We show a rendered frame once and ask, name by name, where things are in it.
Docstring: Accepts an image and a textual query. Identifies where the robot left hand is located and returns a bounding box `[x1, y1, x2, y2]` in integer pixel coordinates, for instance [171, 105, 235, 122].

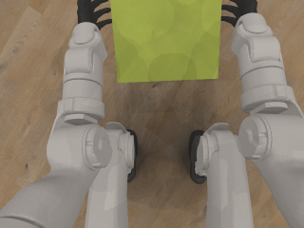
[77, 0, 112, 30]

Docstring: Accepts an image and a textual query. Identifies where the left robot forearm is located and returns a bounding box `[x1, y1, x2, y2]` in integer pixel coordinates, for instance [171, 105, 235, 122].
[47, 22, 107, 158]

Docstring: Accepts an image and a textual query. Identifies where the right robot forearm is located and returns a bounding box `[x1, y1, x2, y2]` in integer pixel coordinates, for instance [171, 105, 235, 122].
[231, 12, 304, 120]

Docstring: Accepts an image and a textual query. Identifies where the robot left upper arm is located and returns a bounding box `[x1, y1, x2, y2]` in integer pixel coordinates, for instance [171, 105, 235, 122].
[0, 123, 113, 228]

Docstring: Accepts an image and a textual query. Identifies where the robot right shin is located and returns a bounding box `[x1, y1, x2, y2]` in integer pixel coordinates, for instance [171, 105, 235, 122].
[195, 123, 245, 177]

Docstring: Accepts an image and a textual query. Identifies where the robot right upper arm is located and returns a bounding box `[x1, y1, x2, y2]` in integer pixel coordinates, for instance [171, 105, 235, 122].
[237, 113, 304, 228]

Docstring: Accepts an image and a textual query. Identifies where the right robot thigh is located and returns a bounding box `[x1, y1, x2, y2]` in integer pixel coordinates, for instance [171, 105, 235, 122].
[198, 130, 255, 228]

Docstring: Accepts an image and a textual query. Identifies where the carton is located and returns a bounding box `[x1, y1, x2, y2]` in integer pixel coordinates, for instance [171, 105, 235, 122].
[110, 0, 222, 84]

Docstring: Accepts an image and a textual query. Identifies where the robot right hand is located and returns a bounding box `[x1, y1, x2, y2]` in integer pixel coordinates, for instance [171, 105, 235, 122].
[220, 0, 257, 27]

